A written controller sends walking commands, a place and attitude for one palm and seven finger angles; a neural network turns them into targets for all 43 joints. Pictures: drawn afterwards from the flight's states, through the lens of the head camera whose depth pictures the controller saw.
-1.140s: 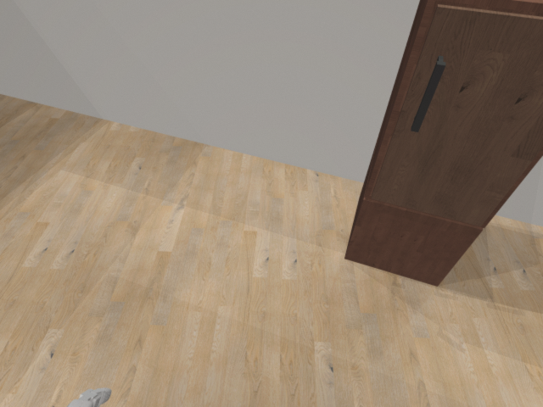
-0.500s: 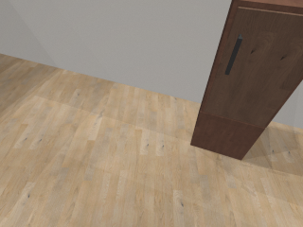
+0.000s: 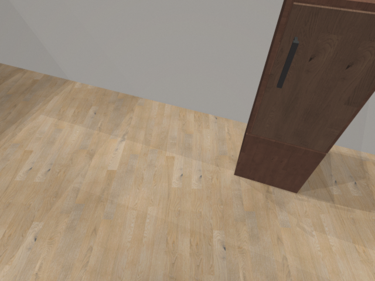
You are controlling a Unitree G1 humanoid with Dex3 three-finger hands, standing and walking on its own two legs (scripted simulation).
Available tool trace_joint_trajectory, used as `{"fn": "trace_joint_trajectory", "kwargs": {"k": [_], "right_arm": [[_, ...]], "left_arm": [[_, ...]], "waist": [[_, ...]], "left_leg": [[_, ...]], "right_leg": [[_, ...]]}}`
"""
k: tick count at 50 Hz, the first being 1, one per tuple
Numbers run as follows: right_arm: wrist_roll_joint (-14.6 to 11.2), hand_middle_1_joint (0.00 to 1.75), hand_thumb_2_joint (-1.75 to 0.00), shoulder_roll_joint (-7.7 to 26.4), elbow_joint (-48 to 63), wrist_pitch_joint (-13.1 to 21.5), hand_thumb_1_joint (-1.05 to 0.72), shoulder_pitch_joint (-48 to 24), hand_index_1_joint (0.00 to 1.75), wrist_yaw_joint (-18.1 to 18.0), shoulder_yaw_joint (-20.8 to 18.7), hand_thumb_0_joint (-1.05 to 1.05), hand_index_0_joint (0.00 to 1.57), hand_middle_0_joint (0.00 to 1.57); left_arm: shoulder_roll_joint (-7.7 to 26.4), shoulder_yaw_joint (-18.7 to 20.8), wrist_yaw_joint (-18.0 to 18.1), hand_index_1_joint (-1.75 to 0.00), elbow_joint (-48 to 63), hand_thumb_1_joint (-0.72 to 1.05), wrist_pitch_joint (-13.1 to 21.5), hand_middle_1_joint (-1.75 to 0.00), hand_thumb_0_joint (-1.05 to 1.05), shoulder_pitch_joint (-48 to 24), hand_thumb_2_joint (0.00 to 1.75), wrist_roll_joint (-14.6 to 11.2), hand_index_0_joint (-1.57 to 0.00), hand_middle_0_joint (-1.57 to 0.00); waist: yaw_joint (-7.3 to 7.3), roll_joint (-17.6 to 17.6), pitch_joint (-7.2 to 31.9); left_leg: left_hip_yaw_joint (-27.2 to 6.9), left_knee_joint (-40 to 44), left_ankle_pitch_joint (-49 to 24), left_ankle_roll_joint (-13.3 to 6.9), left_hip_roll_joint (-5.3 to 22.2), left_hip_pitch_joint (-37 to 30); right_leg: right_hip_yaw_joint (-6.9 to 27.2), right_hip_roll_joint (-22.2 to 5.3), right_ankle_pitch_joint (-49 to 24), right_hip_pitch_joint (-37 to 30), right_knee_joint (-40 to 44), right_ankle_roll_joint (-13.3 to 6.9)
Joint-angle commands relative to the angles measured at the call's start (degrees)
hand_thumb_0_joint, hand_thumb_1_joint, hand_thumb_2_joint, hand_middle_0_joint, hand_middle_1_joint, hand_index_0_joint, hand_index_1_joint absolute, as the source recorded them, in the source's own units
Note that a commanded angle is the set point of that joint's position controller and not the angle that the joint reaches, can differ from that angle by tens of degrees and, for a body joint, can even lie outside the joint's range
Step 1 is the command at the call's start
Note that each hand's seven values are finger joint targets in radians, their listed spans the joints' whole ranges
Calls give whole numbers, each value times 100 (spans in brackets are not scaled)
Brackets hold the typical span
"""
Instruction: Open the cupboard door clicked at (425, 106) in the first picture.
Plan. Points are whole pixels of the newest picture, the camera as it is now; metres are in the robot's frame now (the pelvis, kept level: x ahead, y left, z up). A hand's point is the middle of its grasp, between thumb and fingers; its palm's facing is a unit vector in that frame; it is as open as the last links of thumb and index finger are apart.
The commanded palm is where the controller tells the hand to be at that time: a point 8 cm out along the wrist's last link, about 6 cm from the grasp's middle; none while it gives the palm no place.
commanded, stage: look at it before walking up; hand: left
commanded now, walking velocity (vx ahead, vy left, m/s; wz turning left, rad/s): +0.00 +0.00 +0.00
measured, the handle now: (287, 63) +0.82 -0.32 +0.06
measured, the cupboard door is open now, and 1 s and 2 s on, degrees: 0 0 0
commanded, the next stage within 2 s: turn to face it in 0.50 s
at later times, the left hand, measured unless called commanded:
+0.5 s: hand out of the picture +0.09 +0.25 -0.15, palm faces -0.03 -0.94 -0.35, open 7.4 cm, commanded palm none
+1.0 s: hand out of the picture +0.07 +0.20 -0.18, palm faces -0.13 -0.96 -0.25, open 7.4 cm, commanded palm none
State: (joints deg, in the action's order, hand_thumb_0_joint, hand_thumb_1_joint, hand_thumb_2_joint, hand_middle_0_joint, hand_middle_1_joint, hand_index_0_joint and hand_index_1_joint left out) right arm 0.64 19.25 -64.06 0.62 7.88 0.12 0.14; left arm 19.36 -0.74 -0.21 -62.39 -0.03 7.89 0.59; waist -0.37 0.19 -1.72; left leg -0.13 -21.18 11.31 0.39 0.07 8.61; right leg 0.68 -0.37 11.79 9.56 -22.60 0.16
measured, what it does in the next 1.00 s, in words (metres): stands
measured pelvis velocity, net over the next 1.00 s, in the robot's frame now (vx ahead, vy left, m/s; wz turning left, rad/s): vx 0.00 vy -0.01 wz -0.11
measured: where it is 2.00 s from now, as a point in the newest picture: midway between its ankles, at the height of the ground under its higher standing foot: outside the picture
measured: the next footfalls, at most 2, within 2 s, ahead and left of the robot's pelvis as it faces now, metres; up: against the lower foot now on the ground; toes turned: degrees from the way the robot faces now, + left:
right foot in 1.70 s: -0.03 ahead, -0.13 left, +0.00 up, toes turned -24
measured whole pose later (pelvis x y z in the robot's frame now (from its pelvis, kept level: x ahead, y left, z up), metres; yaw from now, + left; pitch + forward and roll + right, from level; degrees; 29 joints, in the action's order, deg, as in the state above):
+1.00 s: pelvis +0.00 -0.01 -0.01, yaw -6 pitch -1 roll +1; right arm 0.7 13.5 -58.8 -1.5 9.2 -1.1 -1.0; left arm 14.2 0.3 -0.2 -57.6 -3.1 11.1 1.0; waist -0.1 0.6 -3.7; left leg 5.4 -30.0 16.8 1.2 2.8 12.5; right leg 6.0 2.7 15.3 16.3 -32.4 -0.5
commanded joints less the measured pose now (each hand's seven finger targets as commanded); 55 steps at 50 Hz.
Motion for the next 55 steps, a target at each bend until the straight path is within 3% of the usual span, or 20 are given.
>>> {"fn": "trace_joint_trajectory", "kwargs": {"k": [1, 33, 38, 43, 49, 52, 53, 55], "right_arm": [[-13, 30, -90, 1186, 363, 149, -90, -295, 30, -86, -224, 0, 20, 20], [-18, 30, -90, 1213, 408, 133, -90, -408, 30, -117, -234, 0, 20, 20], [-4, 30, -90, 507, 429, -15, -90, 64, 30, -162, -156, 0, 20, 20], [3, 30, -90, 551, 669, -90, -90, 157, 30, -198, -277, 0, 20, 20], [7, 30, -90, 477, 930, -118, -90, 145, 30, -195, -396, 0, 20, 20], [4, 30, -90, 321, 1019, -129, -90, 157, 30, -180, -429, 0, 20, 20], [-2, 30, -90, 224, 1039, -139, -90, 214, 30, -172, -431, 0, 20, 20], [-19, 30, -90, -33, 1022, -153, -90, 340, 30, -169, -410, 0, 20, 20]], "left_arm": [[1174, 268, 86, -30, 386, 90, 159, -30, 0, -254, 90, -1, -20, -20], [1233, 302, 94, -30, 406, 90, 172, -30, 0, -267, 90, 8, -20, -20], [605, 231, 128, -30, 452, 90, -49, -30, 0, 92, 90, 6, -20, -20], [585, 311, 103, -30, 700, 90, -147, -30, 0, 224, 90, 35, -20, -20], [416, 383, 61, -30, 978, 90, -191, -30, 0, 358, 90, 61, -20, -20], [413, 418, 64, -30, 1047, 90, -176, -30, 0, 457, 90, 88, -20, -20], [458, 442, 74, -30, 1067, 90, -171, -30, 0, 476, 90, 99, -20, -20], [617, 501, 114, -30, 1072, 90, -158, -30, 0, 594, 90, 95, -20, -20]], "waist": [[34, -33, 359], [44, 20, 422], [4, 86, 375], [-6, -40, 283], [39, -284, 188], [61, 49, 213], [51, 377, 269], [92, 1103, 282]], "left_leg": [[-553, 325, -617, -193, 667, -85], [-405, 268, -1090, -152, 714, -429], [-57, -121, -981, -5, 734, -315], [32, -373, -722, -69, 860, -191], [-96, -368, 247, -220, 1039, 258], [121, -773, 752, -156, 827, 502], [250, -1100, 942, -95, 647, 607], [434, -1948, 1316, 51, 192, 943]], "right_leg": [[608, -633, -604, -82, 370, -205], [644, -646, -1402, -203, 396, -234], [788, -590, -1715, 66, 11, -174], [889, -430, -1588, 525, -421, -198], [922, -183, -752, 932, -853, -183], [1314, -344, -465, 1007, -620, -284], [1635, -514, -327, 982, -379, -387], [2614, -1112, -113, 858, 359, -767]]}}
